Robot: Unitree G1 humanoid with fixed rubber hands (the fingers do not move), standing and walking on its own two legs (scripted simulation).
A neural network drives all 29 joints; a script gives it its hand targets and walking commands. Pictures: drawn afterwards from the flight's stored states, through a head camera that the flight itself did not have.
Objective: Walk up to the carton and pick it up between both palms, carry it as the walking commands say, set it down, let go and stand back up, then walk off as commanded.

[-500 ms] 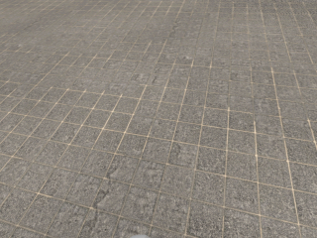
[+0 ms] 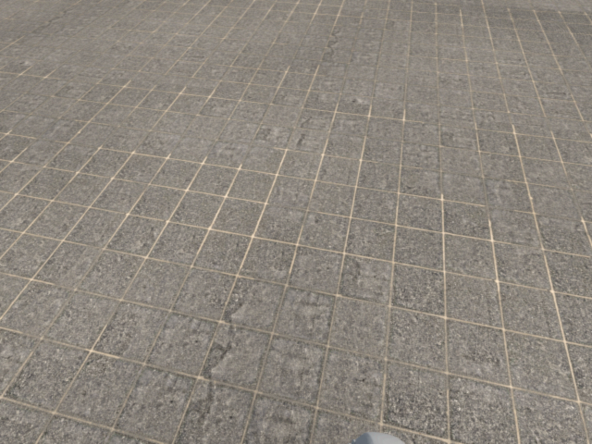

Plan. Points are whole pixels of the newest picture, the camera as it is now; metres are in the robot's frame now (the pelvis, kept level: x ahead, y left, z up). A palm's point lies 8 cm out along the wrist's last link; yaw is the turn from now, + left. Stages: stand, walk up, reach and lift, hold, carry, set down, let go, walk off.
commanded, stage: walk off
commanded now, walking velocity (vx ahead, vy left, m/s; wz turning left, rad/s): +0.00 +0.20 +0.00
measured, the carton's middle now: out of the picture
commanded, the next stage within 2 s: stand in 1.28 s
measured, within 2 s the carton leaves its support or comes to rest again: neither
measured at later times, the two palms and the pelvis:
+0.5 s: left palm out of the picture -0.05 +0.35 -0.12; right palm out of the picture +0.06 -0.14 -0.13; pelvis +0.00 +0.11 +0.01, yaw +2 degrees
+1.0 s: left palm out of the picture +0.05 +0.48 -0.13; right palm out of the picture +0.02 +0.01 -0.15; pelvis -0.01 +0.24 +0.00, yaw +0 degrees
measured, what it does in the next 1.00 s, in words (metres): steps to the left: right foot, then left foot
